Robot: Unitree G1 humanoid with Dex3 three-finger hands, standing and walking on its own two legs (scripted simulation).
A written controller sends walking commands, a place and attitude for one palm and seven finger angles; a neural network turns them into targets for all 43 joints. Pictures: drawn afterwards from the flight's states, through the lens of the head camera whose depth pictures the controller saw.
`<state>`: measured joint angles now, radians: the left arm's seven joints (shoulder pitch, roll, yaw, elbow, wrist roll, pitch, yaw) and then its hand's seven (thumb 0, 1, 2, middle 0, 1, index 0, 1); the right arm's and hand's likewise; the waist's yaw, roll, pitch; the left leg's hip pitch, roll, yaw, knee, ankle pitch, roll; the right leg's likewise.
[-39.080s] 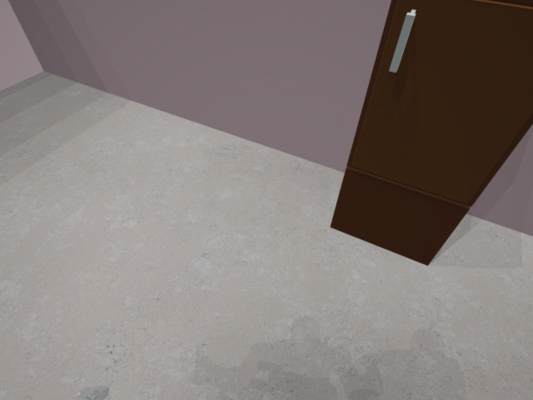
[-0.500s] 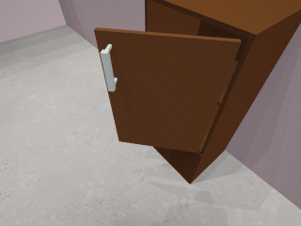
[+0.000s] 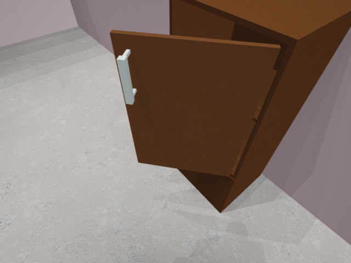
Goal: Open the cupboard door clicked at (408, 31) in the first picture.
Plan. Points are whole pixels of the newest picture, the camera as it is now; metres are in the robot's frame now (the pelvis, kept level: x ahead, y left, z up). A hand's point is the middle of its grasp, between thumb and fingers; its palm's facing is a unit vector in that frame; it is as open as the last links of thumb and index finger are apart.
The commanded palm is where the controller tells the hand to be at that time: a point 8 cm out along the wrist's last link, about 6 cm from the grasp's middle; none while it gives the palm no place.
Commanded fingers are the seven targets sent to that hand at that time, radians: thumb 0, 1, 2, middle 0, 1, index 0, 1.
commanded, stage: look again from close up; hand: left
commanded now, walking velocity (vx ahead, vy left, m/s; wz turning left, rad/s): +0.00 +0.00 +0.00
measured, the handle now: (128, 77) +0.55 +0.17 +0.13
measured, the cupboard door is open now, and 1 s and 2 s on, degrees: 40 40 40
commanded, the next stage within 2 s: raise the hand with hooked fingers in 0.66 s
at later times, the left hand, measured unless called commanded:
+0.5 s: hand out of the picture -0.01 +0.17 -0.18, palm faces +0.03 -0.98 -0.18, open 7.3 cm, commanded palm none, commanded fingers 0.00 0.90 0.90 -0.20 -0.30 -0.20 -0.30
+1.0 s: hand (98, 217) +0.21 +0.19 +0.01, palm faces +0.15 -0.99 -0.07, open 7.6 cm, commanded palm +0.11 +0.24 -0.04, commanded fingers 0.00 0.60 0.77 -0.22 -0.50 -0.22 -0.50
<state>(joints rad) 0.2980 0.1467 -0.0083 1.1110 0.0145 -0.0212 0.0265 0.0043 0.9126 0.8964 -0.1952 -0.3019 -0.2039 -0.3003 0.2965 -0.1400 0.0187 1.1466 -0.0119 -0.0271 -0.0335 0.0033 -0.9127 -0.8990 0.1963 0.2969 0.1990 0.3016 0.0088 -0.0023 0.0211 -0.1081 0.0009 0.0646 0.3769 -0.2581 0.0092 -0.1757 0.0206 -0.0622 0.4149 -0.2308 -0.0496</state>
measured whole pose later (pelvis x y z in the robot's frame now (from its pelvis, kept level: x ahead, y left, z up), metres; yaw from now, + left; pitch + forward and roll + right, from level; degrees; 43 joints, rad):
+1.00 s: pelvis -0.01 +0.01 -0.02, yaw +2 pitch +3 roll +1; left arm 0.31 0.18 0.06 0.17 -0.20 -0.26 -0.03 0.02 0.83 0.85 -0.20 -0.37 -0.21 -0.37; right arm 0.25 -0.27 -0.01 0.76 0.03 -0.28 -0.07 0.02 -0.92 -0.90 0.20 0.30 0.20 0.30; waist -0.03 0.05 -0.07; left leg -0.32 -0.02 0.04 0.61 -0.34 0.03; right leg -0.36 -0.02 -0.09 0.64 -0.32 -0.03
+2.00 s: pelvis -0.02 +0.04 -0.02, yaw +2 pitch +1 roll -2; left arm 0.07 0.41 0.38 0.08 -0.34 -0.10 -0.45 -0.01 -0.35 0.36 -0.29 -1.10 -0.30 -1.10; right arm 0.24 -0.27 0.07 0.58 0.06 -0.29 -0.09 0.01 -0.91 -0.90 0.20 0.30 0.20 0.30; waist 0.03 0.02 -0.04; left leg -0.31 -0.02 0.03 0.67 -0.38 0.06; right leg -0.31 -0.02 -0.09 0.61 -0.31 0.00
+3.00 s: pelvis -0.01 +0.02 -0.01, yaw +2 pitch +1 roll -1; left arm -0.18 0.51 0.48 0.34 -0.33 0.03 -0.61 -0.01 -0.50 0.30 -0.30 -1.20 -0.31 -1.20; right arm 0.24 -0.28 0.08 0.59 0.07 -0.22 -0.08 0.01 -0.91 -0.90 0.20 0.30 0.20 0.30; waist 0.03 0.05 -0.03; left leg -0.22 -0.01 0.03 0.53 -0.32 0.04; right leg -0.25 0.00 -0.09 0.51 -0.27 -0.03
